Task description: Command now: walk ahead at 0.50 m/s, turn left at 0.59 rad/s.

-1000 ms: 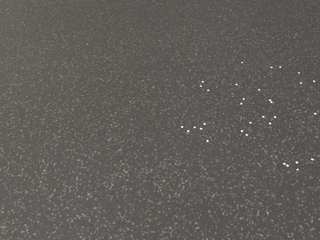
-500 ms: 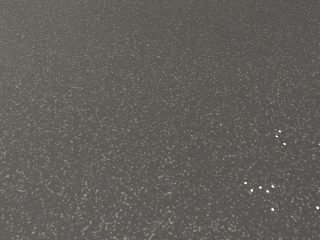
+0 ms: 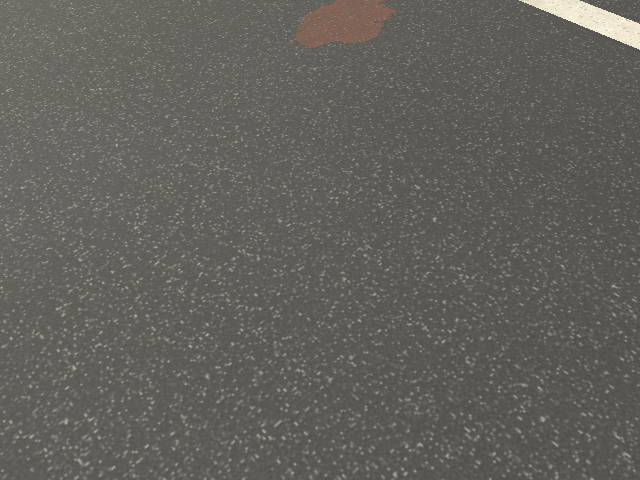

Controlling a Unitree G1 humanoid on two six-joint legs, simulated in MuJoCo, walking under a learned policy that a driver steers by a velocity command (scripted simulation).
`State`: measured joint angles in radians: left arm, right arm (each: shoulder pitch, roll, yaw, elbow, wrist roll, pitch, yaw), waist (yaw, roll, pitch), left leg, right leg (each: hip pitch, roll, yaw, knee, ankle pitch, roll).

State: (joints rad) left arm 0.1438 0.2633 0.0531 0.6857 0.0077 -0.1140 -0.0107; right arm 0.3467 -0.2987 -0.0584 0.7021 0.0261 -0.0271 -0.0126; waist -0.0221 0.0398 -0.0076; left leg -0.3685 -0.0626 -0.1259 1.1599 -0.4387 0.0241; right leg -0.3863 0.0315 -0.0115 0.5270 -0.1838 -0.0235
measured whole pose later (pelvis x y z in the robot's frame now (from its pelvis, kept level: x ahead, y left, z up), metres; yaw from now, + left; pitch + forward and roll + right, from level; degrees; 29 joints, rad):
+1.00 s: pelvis +0.54 +0.11 -0.02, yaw +6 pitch +3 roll +1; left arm 0.10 0.26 0.05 0.70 -0.02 -0.05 -0.06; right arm 0.32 -0.28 -0.07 0.82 0.00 -0.04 -0.03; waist -0.03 -0.02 0.03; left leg 0.05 0.03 0.21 0.54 -0.48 0.00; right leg -0.53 0.02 -0.06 0.60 -0.11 -0.11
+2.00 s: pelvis +1.07 +0.06 +0.00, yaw -8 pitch +2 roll +0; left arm 0.08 0.25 0.03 0.63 0.00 -0.09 -0.01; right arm 0.41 -0.29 -0.05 0.84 0.03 -0.06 0.00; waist -0.07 0.02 0.01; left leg -0.30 -0.01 -0.09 0.97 -0.47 0.01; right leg -0.39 0.00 -0.01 0.54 -0.18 -0.02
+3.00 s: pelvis +1.62 +0.11 -0.01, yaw +6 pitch +3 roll +0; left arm 0.11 0.29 0.04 0.70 -0.01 -0.08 -0.06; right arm 0.32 -0.31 -0.06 0.81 -0.01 -0.04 -0.02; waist -0.04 0.00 0.02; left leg -0.03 -0.02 0.04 0.68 -0.50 0.02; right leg -0.51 0.04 -0.03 0.58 -0.11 -0.09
